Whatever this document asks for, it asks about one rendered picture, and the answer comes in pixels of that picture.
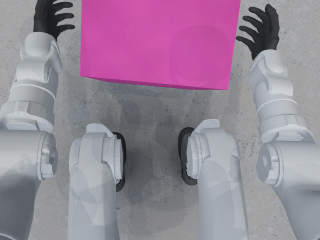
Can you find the left robot foot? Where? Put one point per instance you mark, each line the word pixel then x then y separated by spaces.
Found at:
pixel 121 183

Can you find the robot right forearm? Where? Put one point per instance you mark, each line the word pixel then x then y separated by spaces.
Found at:
pixel 276 106

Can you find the robot left hand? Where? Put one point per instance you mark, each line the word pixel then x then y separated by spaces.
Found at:
pixel 46 21

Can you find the robot left forearm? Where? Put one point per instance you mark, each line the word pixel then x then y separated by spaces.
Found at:
pixel 34 88

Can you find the left robot upper arm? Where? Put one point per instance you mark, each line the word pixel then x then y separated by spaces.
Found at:
pixel 27 157

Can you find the right robot upper arm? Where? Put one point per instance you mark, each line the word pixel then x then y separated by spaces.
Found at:
pixel 292 169

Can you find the left robot shin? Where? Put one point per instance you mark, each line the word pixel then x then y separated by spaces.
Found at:
pixel 75 147

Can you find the robot right hand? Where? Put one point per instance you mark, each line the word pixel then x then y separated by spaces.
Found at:
pixel 267 37

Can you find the carton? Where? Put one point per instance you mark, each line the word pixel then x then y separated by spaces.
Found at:
pixel 182 44

